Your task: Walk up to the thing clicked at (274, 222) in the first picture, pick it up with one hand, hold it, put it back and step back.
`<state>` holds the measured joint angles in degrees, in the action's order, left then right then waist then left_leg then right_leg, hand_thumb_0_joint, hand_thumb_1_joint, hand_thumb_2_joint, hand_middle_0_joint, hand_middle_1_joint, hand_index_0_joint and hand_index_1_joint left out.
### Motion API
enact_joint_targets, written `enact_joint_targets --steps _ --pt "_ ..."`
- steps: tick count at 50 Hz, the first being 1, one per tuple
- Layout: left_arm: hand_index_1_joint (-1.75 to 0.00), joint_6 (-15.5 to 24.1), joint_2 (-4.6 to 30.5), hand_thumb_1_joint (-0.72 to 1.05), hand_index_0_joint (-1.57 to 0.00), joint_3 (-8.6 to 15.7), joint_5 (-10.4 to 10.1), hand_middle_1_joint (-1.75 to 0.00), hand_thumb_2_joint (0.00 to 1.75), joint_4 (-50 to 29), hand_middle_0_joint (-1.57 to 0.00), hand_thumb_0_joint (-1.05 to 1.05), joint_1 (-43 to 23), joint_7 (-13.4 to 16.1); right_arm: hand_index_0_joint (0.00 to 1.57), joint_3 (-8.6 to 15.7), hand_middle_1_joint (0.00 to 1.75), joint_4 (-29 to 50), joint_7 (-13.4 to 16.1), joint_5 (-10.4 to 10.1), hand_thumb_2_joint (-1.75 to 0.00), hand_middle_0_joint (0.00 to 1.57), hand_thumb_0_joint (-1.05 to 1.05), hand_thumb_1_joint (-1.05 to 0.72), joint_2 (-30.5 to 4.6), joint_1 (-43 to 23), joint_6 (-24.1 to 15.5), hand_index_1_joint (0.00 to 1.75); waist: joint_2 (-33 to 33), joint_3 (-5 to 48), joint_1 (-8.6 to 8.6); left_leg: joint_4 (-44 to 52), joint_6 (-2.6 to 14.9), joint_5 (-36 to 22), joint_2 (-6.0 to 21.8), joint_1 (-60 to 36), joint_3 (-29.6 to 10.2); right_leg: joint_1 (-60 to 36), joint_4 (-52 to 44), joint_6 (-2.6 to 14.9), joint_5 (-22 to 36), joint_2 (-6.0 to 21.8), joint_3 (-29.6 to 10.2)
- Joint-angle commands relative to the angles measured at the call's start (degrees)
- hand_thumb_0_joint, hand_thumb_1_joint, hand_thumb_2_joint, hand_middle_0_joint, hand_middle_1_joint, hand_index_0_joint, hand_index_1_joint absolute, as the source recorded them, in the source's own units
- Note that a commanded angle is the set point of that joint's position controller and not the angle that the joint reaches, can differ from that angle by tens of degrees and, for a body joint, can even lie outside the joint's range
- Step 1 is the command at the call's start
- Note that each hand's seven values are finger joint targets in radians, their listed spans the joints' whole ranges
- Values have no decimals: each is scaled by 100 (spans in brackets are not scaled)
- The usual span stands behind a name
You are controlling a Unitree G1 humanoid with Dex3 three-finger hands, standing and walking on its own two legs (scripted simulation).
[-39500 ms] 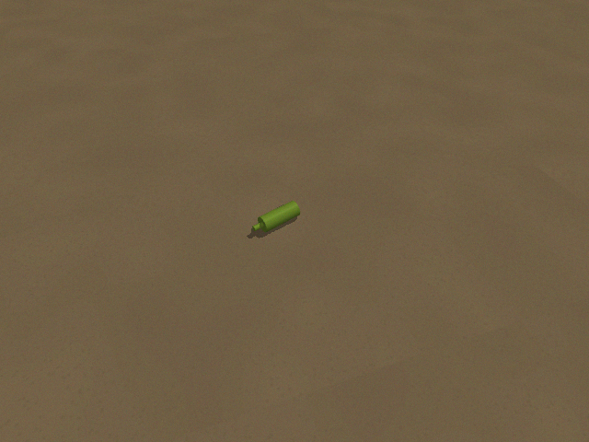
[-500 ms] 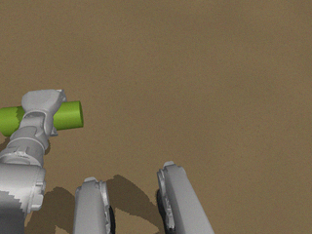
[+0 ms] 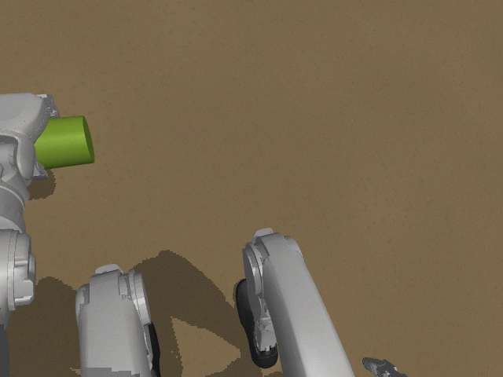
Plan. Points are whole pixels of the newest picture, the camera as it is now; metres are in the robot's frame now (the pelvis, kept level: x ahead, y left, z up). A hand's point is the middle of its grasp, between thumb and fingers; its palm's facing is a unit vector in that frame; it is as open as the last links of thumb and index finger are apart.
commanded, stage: crouch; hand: left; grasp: from above
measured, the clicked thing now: (3, 149) +0.52 +0.28 -0.18
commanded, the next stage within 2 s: lower in 0.66 s
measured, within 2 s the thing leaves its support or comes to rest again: neither
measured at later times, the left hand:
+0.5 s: hand (42, 145) +0.54 +0.24 -0.21, palm faces -0.44 -0.03 -0.90, open 10.8 cm
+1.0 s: hand (53, 152) +0.54 +0.24 -0.25, palm faces -0.48 -0.04 -0.88, open 10.8 cm
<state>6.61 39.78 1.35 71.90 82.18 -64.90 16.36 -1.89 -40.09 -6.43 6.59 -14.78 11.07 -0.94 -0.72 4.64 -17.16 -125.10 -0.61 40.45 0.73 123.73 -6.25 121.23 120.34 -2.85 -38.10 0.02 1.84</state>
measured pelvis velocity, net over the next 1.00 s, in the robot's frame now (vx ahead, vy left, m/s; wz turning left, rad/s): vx -0.01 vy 0.00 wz -0.08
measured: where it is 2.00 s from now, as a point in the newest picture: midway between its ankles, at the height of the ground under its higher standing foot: (206, 357)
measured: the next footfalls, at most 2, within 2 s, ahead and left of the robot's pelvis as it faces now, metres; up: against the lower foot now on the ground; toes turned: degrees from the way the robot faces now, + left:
none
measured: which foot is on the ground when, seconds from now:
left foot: down 0.00-1.00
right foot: down 0.00-1.00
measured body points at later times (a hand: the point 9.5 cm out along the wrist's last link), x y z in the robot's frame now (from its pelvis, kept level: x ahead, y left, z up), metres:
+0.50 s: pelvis -0.01 +0.00 -0.06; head +0.26 +0.06 +0.30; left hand +0.56 +0.24 -0.16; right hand -0.02 -0.26 -0.15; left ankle +0.07 +0.13 -0.37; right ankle +0.09 -0.14 -0.37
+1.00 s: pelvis -0.01 +0.00 -0.08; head +0.26 +0.07 +0.27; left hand +0.56 +0.24 -0.20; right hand -0.02 -0.27 -0.15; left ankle +0.07 +0.13 -0.37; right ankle +0.09 -0.14 -0.37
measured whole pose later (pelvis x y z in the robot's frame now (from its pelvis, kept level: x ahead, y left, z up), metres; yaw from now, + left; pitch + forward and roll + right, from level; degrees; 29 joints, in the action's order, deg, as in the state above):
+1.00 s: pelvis -0.01 +0.00 -0.08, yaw -4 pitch +34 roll -11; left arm 7.6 50.6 -0.4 72.8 88.2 -71.5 14.5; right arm -11.6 -36.0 -6.7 8.3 -17.3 10.8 0.7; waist 2.3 -3.4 -22.3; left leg -140.1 -0.7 39.1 -0.1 135.3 -10.7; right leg 130.9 132.2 -3.5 -35.7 -1.3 4.7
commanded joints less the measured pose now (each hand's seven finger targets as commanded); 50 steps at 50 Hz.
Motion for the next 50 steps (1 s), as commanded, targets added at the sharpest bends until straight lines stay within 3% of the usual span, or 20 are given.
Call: enact_joint_targets --steps 1,6,15,17,19,22,24,27,34,35,37,43,50 --pt "-88 31 1388 74 -105 139 -34 -92 97 -829 -102 0 -2349 195 20 317 30 13 8 31 -90 20 0 -91 -1386 1487 32 30 -1619 4060 -221 1037 196 -1616 -71 -2698 466 -2268 -1005 460 1676 -164 423" --pt "-86 126 1676 74 -104 188 58 -90 90 -828 -100 0 -2583 255 20 181 30 49 -1 68 -90 20 0 -91 -1444 1474 62 30 -1886 4219 -271 827 157 -1622 -59 -2620 402 -2096 -685 471 1656 -211 529" --pt "-85 107 1951 69 -100 172 111 -89 89 -583 -96 0 -2905 335 20 -5 30 60 25 101 -90 20 0 -91 -1561 1409 77 30 -2201 3787 -418 659 126 -1120 -56 -2365 341 -1492 -398 507 1212 -237 683" --pt "-84 92 1855 69 -101 77 102 -89 89 -517 -97 0 -2874 315 20 -42 30 72 24 120 -90 20 0 -91 -1556 1381 84 30 -2164 3772 -487 567 126 -1081 -46 -2349 323 -1458 -356 509 1196 -260 720" --pt "-86 87 2003 69 -100 124 106 -90 90 -606 -96 0 -3044 309 20 -65 30 53 44 111 -90 20 0 -90 -1612 1398 94 30 -2306 3874 -471 488 126 -1134 -50 -2304 322 -1398 -277 498 1270 -246 716" --pt "-86 50 1876 68 -100 16 67 -89 92 -454 -97 0 -2867 266 20 -142 30 61 45 131 -90 20 0 -90 -1591 1380 93 30 -2269 3644 -531 460 113 -1085 -40 -2195 276 -1312 -209 505 1239 -264 775" --pt "-86 40 1994 69 -100 39 107 -90 91 -499 -97 0 -2975 223 20 -171 30 88 37 126 -90 20 0 -90 -1644 1433 83 30 -2245 3666 -608 371 132 -1167 -49 -2162 267 -1343 -182 493 1326 -259 778" --pt "-86 8 2019 70 -102 4 90 -90 93 -447 -98 0 -2794 197 20 -244 30 101 31 125 -90 20 0 -91 -1638 1422 117 30 -2188 3778 -519 241 156 -1320 -49 -2006 311 -1564 -123 473 1500 -292 777" --pt "-89 -42 2139 76 -106 22 62 -92 98 -606 -104 0 -2819 83 20 -326 30 206 22 109 -90 20 0 -91 -1743 1440 191 30 -2298 3646 -553 152 130 -1552 -48 -1932 268 -1508 -14 500 1642 -291 841" --pt "-90 -63 2030 78 -106 -16 62 -93 96 -463 -103 0 -2751 62 20 -338 30 242 18 116 -90 20 0 -91 -1735 1441 199 30 -2252 3507 -620 152 125 -1518 -46 -1922 248 -1418 -4 501 1603 -290 863" --pt "-91 -40 2102 76 -105 -40 53 -94 97 -684 -102 0 -2862 43 20 -351 30 241 18 103 -90 20 0 -91 -1730 1402 221 30 -2357 3674 -558 95 130 -1509 -33 -1990 254 -1428 20 496 1612 -323 854" --pt "-90 -7 1928 70 -103 -166 13 -92 97 -355 -101 0 -2803 18 20 -429 30 293 18 158 -90 20 0 -91 -1780 1379 228 30 -2075 3192 -776 -28 151 -1240 -38 -1625 220 -1315 12 489 1397 -329 904" --pt "-91 158 2288 70 -101 -78 110 -95 94 -335 -98 0 -2980 139 20 -558 30 340 27 232 -90 20 0 -91 -1895 1355 164 30 -2305 3193 -816 -75 114 -1222 -38 -1747 158 -1280 101 487 1365 -329 983"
